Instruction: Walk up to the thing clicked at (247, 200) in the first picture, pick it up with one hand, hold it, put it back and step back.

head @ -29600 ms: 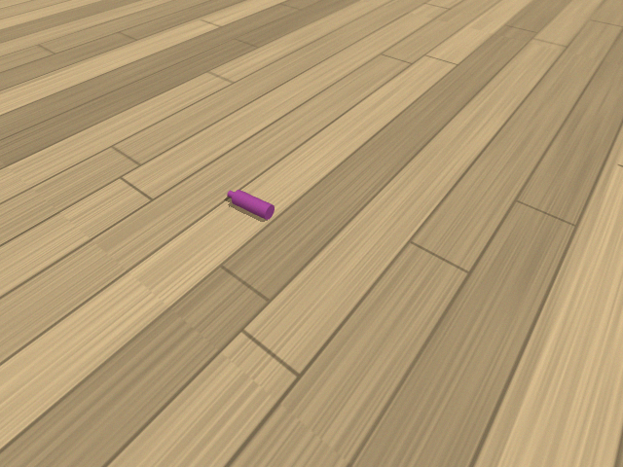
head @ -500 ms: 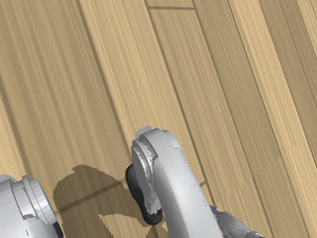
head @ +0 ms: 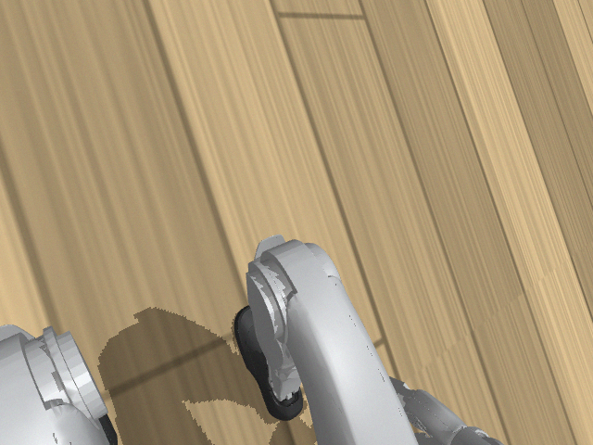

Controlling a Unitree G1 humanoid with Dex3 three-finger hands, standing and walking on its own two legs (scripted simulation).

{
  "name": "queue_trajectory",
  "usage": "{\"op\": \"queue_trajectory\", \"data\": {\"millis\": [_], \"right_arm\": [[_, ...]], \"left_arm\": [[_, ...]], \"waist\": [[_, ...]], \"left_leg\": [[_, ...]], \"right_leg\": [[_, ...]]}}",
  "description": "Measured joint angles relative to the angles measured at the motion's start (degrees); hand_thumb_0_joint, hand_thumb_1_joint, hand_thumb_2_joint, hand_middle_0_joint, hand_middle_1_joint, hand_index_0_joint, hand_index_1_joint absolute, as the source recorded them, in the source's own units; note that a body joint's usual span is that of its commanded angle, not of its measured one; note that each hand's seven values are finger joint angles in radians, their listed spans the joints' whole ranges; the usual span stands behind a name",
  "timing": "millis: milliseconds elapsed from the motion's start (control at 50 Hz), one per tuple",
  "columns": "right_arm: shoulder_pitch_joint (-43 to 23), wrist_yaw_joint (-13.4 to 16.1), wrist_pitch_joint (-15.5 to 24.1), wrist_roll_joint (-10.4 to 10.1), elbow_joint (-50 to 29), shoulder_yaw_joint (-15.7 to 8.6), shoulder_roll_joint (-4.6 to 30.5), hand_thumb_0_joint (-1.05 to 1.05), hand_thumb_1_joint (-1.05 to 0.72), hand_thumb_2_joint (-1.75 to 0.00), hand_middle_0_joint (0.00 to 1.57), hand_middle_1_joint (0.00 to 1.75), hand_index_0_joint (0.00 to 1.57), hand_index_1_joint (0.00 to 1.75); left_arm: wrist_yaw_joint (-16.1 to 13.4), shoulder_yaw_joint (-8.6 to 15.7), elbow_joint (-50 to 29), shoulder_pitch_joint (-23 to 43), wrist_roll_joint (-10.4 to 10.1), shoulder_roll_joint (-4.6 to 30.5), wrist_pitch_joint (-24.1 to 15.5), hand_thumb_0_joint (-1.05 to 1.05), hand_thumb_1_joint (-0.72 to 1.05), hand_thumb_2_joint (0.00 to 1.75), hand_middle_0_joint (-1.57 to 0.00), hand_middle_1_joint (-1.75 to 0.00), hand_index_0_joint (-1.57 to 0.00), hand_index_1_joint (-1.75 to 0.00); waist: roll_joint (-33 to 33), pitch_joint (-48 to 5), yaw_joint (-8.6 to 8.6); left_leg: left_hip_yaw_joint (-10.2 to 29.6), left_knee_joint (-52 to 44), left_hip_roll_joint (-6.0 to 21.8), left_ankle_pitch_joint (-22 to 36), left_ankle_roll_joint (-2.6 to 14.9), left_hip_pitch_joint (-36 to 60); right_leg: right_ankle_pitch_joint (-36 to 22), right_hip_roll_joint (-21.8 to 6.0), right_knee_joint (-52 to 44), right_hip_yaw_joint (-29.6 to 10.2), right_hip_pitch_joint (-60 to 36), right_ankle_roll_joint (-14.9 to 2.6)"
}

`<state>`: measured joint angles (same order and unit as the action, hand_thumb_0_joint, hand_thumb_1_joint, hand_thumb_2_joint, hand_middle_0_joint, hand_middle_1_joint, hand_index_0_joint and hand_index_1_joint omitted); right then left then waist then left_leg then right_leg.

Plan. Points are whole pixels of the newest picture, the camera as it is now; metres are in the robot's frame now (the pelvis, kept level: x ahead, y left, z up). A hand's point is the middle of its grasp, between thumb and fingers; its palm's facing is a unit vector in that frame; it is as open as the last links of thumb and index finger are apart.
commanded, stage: withdraw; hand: left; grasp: from above
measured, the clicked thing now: out of the picture +0.46 +0.35 -0.27
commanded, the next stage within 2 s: home in 0.88 s
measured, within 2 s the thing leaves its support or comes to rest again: neither
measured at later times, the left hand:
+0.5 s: hand out of the picture +0.44 +0.35 -0.08, palm faces -0.39 -0.09 -0.92, open 14.1 cm
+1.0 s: hand out of the picture +0.43 +0.34 -0.14, palm faces -0.43 -0.10 -0.90, open 13.9 cm
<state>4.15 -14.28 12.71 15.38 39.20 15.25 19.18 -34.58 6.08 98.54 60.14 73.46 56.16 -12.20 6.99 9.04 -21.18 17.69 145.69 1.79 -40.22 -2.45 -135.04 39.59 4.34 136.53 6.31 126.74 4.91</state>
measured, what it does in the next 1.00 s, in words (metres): stands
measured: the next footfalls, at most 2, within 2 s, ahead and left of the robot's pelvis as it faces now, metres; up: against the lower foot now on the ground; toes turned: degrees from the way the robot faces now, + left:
none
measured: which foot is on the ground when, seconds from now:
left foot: down 0.00-1.00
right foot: down 0.00-1.00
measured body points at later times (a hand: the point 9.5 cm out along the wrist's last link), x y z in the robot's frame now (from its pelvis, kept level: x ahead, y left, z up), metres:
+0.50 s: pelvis +0.00 -0.01 +0.04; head +0.21 +0.08 +0.43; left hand +0.46 +0.35 -0.03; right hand +0.11 -0.26 -0.07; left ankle +0.06 +0.14 -0.27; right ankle +0.11 -0.14 -0.27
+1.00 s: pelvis -0.01 -0.01 +0.02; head +0.22 +0.09 +0.39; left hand +0.45 +0.34 -0.09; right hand +0.05 -0.29 -0.06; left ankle +0.06 +0.14 -0.27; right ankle +0.11 -0.14 -0.27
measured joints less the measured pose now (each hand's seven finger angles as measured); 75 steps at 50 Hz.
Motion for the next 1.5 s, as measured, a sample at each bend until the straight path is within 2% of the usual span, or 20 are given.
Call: {"op": "queue_trajectory", "data": {"millis": [120, 200, 280, 360, 480, 540, 620, 700, 840, 980, 1060, 1140, 1240, 1300, 1420, 1500], "right_arm": [[1.1, -0.3, 0.3, 0.0, -0.1, -0.7, 0.0, 0.00, -0.91, -0.89, 0.20, 0.30, 0.20, 0.30], [2.4, -1.4, 0.3, -0.8, 1.0, -2.3, -0.5, 0.00, -0.91, -0.89, 0.20, 0.30, 0.20, 0.30], [3.8, -2.2, -1.7, -3.1, 1.6, -5.0, -1.3, 0.00, -0.91, -0.90, 0.20, 0.30, 0.20, 0.30], [3.6, -2.1, -4.5, -5.8, 2.0, -8.0, -1.9, 0.00, -0.91, -0.90, 0.20, 0.30, 0.20, 0.30], [2.9, -0.3, -8.5, -8.7, 1.3, -11.5, -2.6, 0.00, -0.91, -0.90, 0.20, 0.30, 0.20, 0.30], [3.0, 1.3, -10.3, -9.6, 0.5, -12.3, -2.7, 0.00, -0.92, -0.90, 0.20, 0.30, 0.20, 0.30], [3.2, 3.7, -11.9, -10.1, -0.5, -12.1, -2.4, 0.00, -0.91, -0.90, 0.20, 0.30, 0.20, 0.30], [3.3, 5.8, -12.4, -9.8, -1.1, -11.3, -1.9, 0.00, -0.91, -0.90, 0.20, 0.30, 0.20, 0.30], [3.9, 7.7, -11.7, -8.1, -0.8, -9.2, -0.8, 0.00, -0.91, -0.89, 0.20, 0.30, 0.20, 0.30], [5.9, 7.9, -10.1, -5.8, -0.2, -7.7, -1.0, 0.00, -0.90, -0.89, 0.20, 0.30, 0.20, 0.30], [7.5, 7.3, -9.3, -5.2, 0.4, -8.1, -2.0, 0.00, -0.90, -0.89, 0.20, 0.30, 0.20, 0.30], [8.5, 6.2, -9.6, -6.2, 1.3, -9.3, -3.7, 0.00, -0.90, -0.89, 0.20, 0.30, 0.20, 0.30], [8.2, 5.5, -10.9, -8.6, 2.1, -11.8, -5.5, 0.00, -0.90, -0.89, 0.20, 0.30, 0.20, 0.30], [7.4, 5.5, -12.1, -10.4, 1.7, -13.3, -5.8, 0.00, -0.90, -0.89, 0.20, 0.30, 0.20, 0.30], [5.2, 6.8, -14.0, -13.2, -0.7, -15.6, -5.0, 0.00, -0.91, -0.89, 0.20, 0.30, 0.20, 0.30], [3.4, 8.2, -14.3, -14.3, -2.9, -16.7, -3.8, 0.00, -0.91, -0.89, 0.20, 0.30, 0.20, 0.30]], "left_arm": [[0.5, 0.4, -3.3, -0.7, -0.8, -0.7, 0.7, 0.00, -0.50, 0.98, -0.09, -1.00, -0.09, -1.00], [0.9, 0.9, -9.4, -2.7, -1.5, -3.8, 2.2, 0.00, -0.50, 0.98, -0.09, -1.00, -0.09, -1.00], [2.9, 1.1, -17.5, -6.1, -3.3, -8.4, 5.2, 0.00, -0.50, 0.98, -0.09, -1.00, -0.09, -1.00], [7.7, -0.9, -21.3, -7.0, -5.6, -11.7, 8.7, 0.00, -0.51, 0.98, -0.09, -0.99, -0.09, -1.00], [18.4, -5.5, -25.9, -6.6, -8.9, -15.1, 10.7, 0.00, -0.52, 1.00, -0.09, -0.99, -0.08, -1.00], [22.9, -7.6, -26.7, -6.1, -9.3, -16.5, 9.8, 0.00, -0.53, 1.00, -0.09, -0.99, -0.08, -1.01], [25.7, -9.0, -25.8, -5.2, -8.9, -17.5, 7.4, 0.00, -0.52, 1.01, -0.09, -1.00, -0.08, -1.01], [25.2, -8.9, -23.1, -4.1, -7.5, -16.9, 4.6, 0.00, -0.52, 1.01, -0.09, -1.00, -0.08, -1.01], [19.8, -7.7, -14.3, -0.8, -3.0, -13.0, 0.3, 0.00, -0.50, 1.00, -0.09, -1.00, -0.09, -1.00], [13.0, -3.2, -9.4, 1.5, 0.8, -8.4, -1.0, 0.00, -0.48, 0.98, -0.10, -1.00, -0.10, -0.99], [11.0, -1.0, -13.6, -0.6, 0.5, -8.4, 0.7, 0.00, -0.46, 0.96, -0.12, -0.98, -0.13, -0.97], [11.3, 0.3, -21.3, -5.0, -2.7, -11.2, 3.6, 0.00, -0.40, 0.96, -0.16, -0.92, -0.17, -0.92], [15.5, -0.2, -29.9, -10.0, -9.2, -16.4, 7.7, 0.00, -0.19, 0.91, -0.21, -0.74, -0.20, -0.74], [19.4, -1.4, -35.7, -13.9, -14.8, -19.4, 10.1, 0.00, -0.01, 0.87, -0.21, -0.61, -0.20, -0.62], [28.1, -3.5, -49.2, -24.6, -27.5, -24.2, 13.9, 0.00, 0.41, 0.85, -0.21, -0.42, -0.21, -0.43], [31.9, -4.5, -59.0, -32.6, -35.2, -26.7, 15.5, 0.00, 0.64, 0.86, -0.21, -0.35, -0.21, -0.36]], "waist": [[-0.3, 0.0, 0.55], [-1.5, -2.2, 1.78], [-4.2, -6.3, 3.68], [-6.8, -10.3, 5.64], [-9.2, -13.2, 8.76], [-9.6, -14.2, 9.87], [-9.2, -14.4, 10.26], [-8.3, -13.6, 9.47], [-6.3, -11.4, 6.42], [-5.0, -8.1, 3.80], [-5.5, -7.7, 3.67], [-6.7, -9.3, 4.80], [-8.6, -13.2, 7.62], [-9.8, -15.5, 9.72], [-10.8, -19.1, 13.64], [-10.4, -20.0, 15.94]], "left_leg": [[-0.1, -0.2, -0.1, 0.0, -0.07, 0.0], [-0.4, -0.8, -0.1, -0.2, -0.36, -0.3], [-1.4, -2.2, 0.0, -0.3, -0.33, -0.6], [-3.3, -4.4, 0.2, 0.2, 0.19, -0.2], [-6.4, -9.3, 0.4, 1.4, 0.82, 3.2], [-7.5, -11.9, 0.3, 2.2, 0.88, 5.2], [-8.1, -14.4, 0.1, 3.3, 0.88, 7.2], [-8.0, -15.4, -0.2, 4.5, 0.77, 7.6], [-7.2, -13.3, -0.6, 5.8, 0.39, 4.8], [-5.8, -8.6, -1.2, 5.9, -0.17, 0.8], [-5.8, -7.2, -1.3, 5.3, -0.05, -0.9], [-6.3, -7.6, -0.9, 4.1, 0.26, -0.9], [-7.6, -11.0, -0.2, 2.6, 0.69, 2.1], [-8.5, -14.3, 0.1, 2.0, 1.00, 5.4], [-9.9, -22.5, 0.7, 1.9, 1.32, 14.1], [-10.6, -27.9, 0.8, 2.7, 1.31, 19.9]], "right_leg": [[0.0, -0.1, -0.1, -0.1, 0.0, 0.24], [0.3, -0.4, -0.3, -0.2, 0.5, -0.34], [0.8, -1.0, -1.0, -0.7, 1.0, -0.51], [1.0, -1.5, -2.2, -2.0, 1.0, -0.43], [0.6, -2.5, -5.3, -4.0, -1.7, -0.30], [0.3, -3.1, -7.1, -4.6, -3.3, -0.67], [-0.6, -3.5, -8.9, -4.8, -4.9, -0.87], [-1.6, -3.8, -9.6, -4.6, -5.2, -1.24], [-2.8, -3.5, -7.6, -4.1, -2.6, -1.61], [-2.8, -3.0, -3.7, -3.7, 0.8, -1.33], [-2.1, -2.9, -2.5, -3.8, 2.2, -1.29], [-1.1, -2.9, -2.9, -4.3, 2.3, -0.62], [0.2, -3.3, -5.9, -4.9, -0.2, -0.35], [0.7, -3.6, -9.1, -5.1, -3.4, -0.37], [0.5, -4.3, -16.9, -5.3, -11.4, -0.82], [-0.3, -4.7, -22.0, -5.2, -17.0, -1.15]]}}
